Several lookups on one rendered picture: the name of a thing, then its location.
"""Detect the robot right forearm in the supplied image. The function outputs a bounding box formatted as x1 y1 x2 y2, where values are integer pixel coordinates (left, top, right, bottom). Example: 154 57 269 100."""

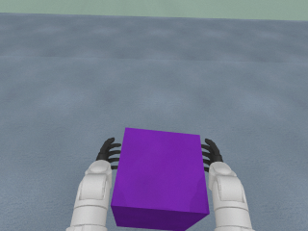
208 162 255 231

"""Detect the left robot hand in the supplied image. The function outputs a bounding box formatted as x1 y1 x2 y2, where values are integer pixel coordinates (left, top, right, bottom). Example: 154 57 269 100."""
95 138 121 170

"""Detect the robot left forearm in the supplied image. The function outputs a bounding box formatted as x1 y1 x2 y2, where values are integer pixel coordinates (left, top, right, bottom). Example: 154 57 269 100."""
65 160 113 231

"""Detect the right robot hand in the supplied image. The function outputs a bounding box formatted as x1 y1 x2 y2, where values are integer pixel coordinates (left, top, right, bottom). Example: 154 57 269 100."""
201 139 223 172

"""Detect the carton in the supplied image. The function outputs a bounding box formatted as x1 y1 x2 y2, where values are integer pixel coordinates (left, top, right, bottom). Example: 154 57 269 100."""
111 127 210 231

